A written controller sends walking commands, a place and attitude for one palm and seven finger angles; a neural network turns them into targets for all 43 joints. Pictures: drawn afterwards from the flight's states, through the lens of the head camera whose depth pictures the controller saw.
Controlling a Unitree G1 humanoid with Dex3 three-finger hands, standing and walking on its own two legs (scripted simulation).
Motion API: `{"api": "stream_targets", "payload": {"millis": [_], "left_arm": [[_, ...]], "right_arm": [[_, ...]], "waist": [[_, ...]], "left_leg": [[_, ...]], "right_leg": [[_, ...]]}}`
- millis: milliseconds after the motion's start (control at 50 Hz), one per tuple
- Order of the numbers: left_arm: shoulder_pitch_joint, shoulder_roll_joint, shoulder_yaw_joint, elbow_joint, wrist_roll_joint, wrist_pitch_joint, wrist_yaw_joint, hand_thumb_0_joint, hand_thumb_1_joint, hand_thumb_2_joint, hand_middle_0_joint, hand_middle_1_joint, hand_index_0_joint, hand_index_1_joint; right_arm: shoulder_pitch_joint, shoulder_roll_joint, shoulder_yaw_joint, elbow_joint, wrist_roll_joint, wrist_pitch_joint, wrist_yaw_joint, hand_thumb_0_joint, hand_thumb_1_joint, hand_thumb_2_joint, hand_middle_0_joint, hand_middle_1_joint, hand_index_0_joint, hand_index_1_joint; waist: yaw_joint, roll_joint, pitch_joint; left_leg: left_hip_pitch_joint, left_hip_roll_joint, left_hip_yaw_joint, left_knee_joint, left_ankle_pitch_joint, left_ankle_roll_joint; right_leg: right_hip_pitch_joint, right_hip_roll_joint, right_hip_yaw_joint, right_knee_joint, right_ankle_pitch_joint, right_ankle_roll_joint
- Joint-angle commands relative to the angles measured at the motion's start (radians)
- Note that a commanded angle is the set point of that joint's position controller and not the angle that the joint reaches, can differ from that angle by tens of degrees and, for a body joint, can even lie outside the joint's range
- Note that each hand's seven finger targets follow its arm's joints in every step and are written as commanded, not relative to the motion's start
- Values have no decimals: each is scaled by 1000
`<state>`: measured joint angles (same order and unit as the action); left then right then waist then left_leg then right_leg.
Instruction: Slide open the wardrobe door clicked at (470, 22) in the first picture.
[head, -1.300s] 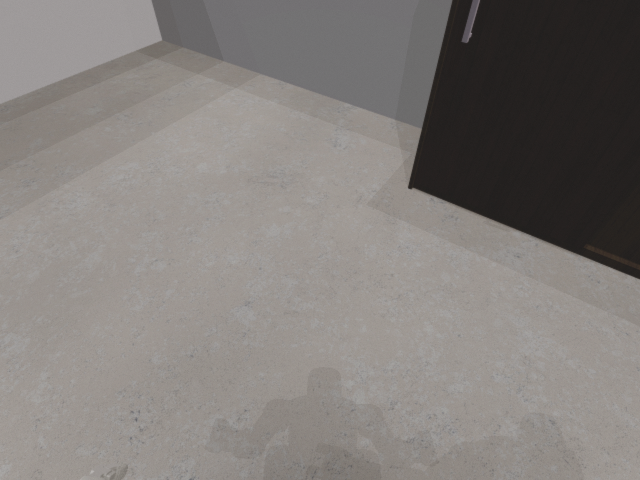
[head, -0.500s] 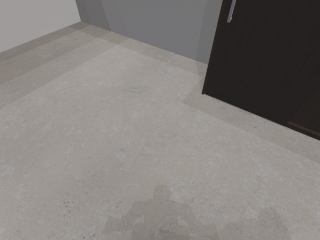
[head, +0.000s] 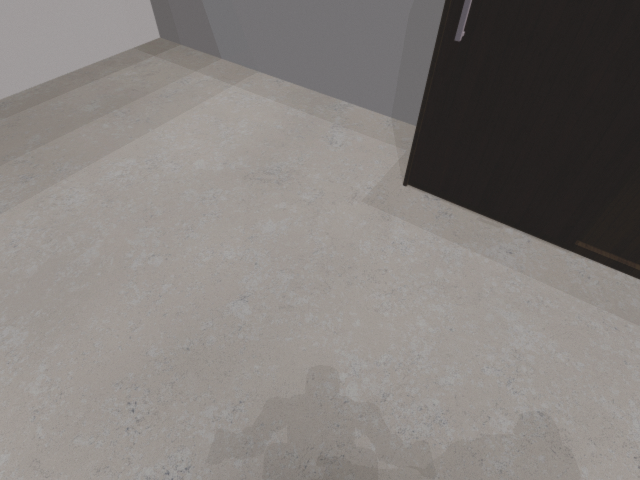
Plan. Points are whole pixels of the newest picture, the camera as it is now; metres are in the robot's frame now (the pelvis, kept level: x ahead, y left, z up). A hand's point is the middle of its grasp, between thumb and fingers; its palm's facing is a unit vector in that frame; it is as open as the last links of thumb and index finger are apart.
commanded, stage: look at it before walking up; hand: left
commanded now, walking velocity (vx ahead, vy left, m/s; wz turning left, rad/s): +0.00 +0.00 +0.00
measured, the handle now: out of the picture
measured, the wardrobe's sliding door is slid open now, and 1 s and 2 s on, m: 0.00 0.00 0.00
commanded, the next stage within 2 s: walk to a spot facing it in 0.14 s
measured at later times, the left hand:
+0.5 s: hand out of the picture +0.06 +0.21 -0.18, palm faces -0.04 -0.97 -0.23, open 7.4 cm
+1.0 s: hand (215, 387) +0.29 +0.20 -0.18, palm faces -0.14 -0.98 -0.15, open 7.4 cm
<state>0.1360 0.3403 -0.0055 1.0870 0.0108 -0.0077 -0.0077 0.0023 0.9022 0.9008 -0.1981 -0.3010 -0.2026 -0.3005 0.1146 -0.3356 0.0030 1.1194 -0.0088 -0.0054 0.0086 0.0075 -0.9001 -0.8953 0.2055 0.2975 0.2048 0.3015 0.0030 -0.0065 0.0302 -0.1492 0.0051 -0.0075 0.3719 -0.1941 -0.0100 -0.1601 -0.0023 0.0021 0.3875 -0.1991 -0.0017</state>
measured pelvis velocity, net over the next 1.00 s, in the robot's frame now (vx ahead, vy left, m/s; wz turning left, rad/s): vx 0.22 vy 0.02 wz -0.19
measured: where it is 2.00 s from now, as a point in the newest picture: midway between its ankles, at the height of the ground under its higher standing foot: (355, 353)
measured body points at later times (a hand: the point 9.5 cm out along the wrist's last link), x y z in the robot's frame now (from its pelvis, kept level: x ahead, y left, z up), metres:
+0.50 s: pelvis +0.04 +0.00 -0.01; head +0.04 +0.00 +0.44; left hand +0.06 +0.26 -0.16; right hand +0.06 -0.26 -0.16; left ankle +0.01 +0.13 -0.75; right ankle +0.01 -0.12 -0.75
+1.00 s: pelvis +0.22 +0.02 -0.01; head +0.24 +0.04 +0.44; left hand +0.30 +0.25 -0.17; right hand +0.12 -0.17 -0.15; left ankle +0.13 +0.12 -0.75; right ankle +0.27 -0.12 -0.68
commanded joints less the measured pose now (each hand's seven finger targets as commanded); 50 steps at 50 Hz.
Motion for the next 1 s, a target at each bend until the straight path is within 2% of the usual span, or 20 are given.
{"api": "stream_targets", "payload": {"millis": [0,220,260,320,440,480,520,540,560,580,620,660,680,700,720,740,780,860,940,980], "left_arm": [[-41,209,39,-61,1,-21,18,0,900,900,-200,-300,-200,-300],[-41,209,39,-59,1,-21,18,0,900,900,-200,-300,-200,-300],[35,82,13,-25,1,0,21,0,900,900,-200,-300,-200,-300],[75,85,23,-29,11,16,6,0,900,900,-200,-300,-200,-300],[181,38,44,-55,15,-5,-8,0,900,900,-200,-300,-200,-300],[235,37,54,-46,14,-17,-4,0,900,900,-200,-300,-200,-300],[346,72,72,-8,13,-33,9,0,900,900,-200,-300,-200,-300],[405,75,79,7,12,-43,18,0,900,900,-200,-300,-200,-300],[447,61,79,19,15,-47,26,0,900,900,-200,-300,-200,-300],[447,56,83,22,21,-48,34,0,900,900,-200,-300,-200,-300],[378,37,81,8,27,-49,38,0,900,900,-200,-300,-200,-300],[285,17,79,-7,12,-48,28,0,900,900,-200,-300,-200,-300],[249,-6,79,-14,7,-48,21,0,900,900,-200,-300,-200,-300],[246,-70,73,-39,-1,-44,11,0,900,900,-200,-300,-200,-300],[204,-96,69,-74,2,-51,13,0,900,900,-200,-300,-200,-300],[155,-77,71,-77,12,-49,18,0,900,900,-200,-300,-200,-300],[133,-111,69,-56,19,-39,1,0,900,900,-200,-300,-200,-300],[177,-168,67,-47,22,-9,-15,0,900,900,-200,-300,-200,-300],[64,-174,62,-107,19,-2,-27,0,900,900,-200,-300,-200,-300],[-9,-173,58,-132,15,-6,-28,0,900,900,-200,-300,-200,-300]], "right_arm": [[-53,-208,-40,-67,1,-27,-18,0,-900,-900,200,300,200,300],[-57,-213,-39,-67,2,-28,-19,0,-900,-900,200,300,200,300],[8,-84,-8,-38,-7,-11,-14,0,-900,-900,200,300,200,300],[49,-92,-18,-40,-16,1,-9,0,-900,-900,200,300,200,300],[111,-82,-41,-68,-12,-21,-12,0,-900,-900,200,300,200,300],[116,-54,-44,-80,-7,-32,-12,0,-900,-900,200,300,200,300],[72,6,-38,-112,-5,-46,-12,0,-900,-900,200,300,200,300],[14,14,-37,-138,-7,-52,-13,0,-900,-900,200,300,200,300],[-34,18,-39,-158,-7,-60,-12,0,-900,-900,200,300,200,300],[-52,32,-41,-166,-3,-65,-11,0,-900,-900,200,300,200,300],[-2,59,-44,-161,4,-68,-6,0,-900,-900,200,300,200,300],[145,84,-44,-110,3,-68,-7,0,-900,-900,200,300,200,300],[287,57,-56,-58,1,-72,-14,0,-900,-900,200,300,200,300],[454,-46,-86,-5,-13,-78,-26,0,-900,-900,200,300,200,300],[551,-89,-93,13,-20,-72,-29,0,-900,-900,200,300,200,300],[493,-36,-76,8,-16,-66,-32,0,-900,-900,200,300,200,300],[380,56,-55,-25,-14,-78,-37,0,-900,-900,200,300,200,300],[365,94,-46,-10,-12,-100,-44,0,-900,-900,200,300,200,300],[384,108,-43,7,-11,-101,-45,0,-900,-900,200,300,200,300],[406,105,-45,21,-14,-97,-45,0,-900,-900,200,300,200,300]], "waist": [[-1,8,-53],[-3,7,-60],[-1,-2,-78],[1,0,37],[12,27,89],[26,-18,82],[54,-203,59],[84,-229,80],[104,-170,84],[99,-115,76],[48,-118,41],[-44,-91,17],[-105,0,-21],[-153,257,-69],[-165,349,-40],[-141,174,34],[-78,10,152],[-18,110,120],[-6,126,164],[-27,144,173]], "left_leg": [[16,113,-90,-55,95,36],[29,116,-89,-63,113,36],[38,108,-57,-41,-6,16],[-62,105,-65,-60,-339,28],[-103,146,-88,18,-352,76],[-159,121,-36,131,-268,64],[-351,34,117,396,-221,13],[-472,43,113,497,-324,3],[-544,63,83,555,-367,4],[-561,86,60,554,-393,6],[-443,105,36,410,-367,12],[-95,54,117,184,-138,12],[164,39,112,105,-86,23],[334,265,-205,-13,-226,86],[310,472,-466,-177,-241,157],[216,493,-457,-185,-250,177],[86,439,-293,-183,-62,179],[92,309,35,-167,213,136],[87,258,142,-208,297,113],[114,251,171,-204,371,111]], "right_leg": [[-2,-119,108,-76,78,-28],[11,-117,105,-74,105,-27],[4,-106,104,-63,-42,-12],[-94,-76,130,-55,-330,-30],[-144,-40,139,61,-283,-68],[-82,-66,196,50,-229,-93],[115,-217,418,-63,-39,-175],[197,-289,515,-96,132,-235],[254,-317,529,-80,262,-273],[279,-328,508,-48,317,-288],[190,-295,412,-14,260,-239],[-60,-192,266,25,148,-160],[-219,-105,181,177,129,-120],[-424,15,51,486,-60,-55],[-532,49,-4,731,-344,-38],[-559,-19,41,826,-304,-54],[-576,-92,31,866,-178,-39],[-545,-101,-23,794,-68,-10],[-531,-98,-106,551,48,-5],[-474,-76,-146,392,73,-17]]}}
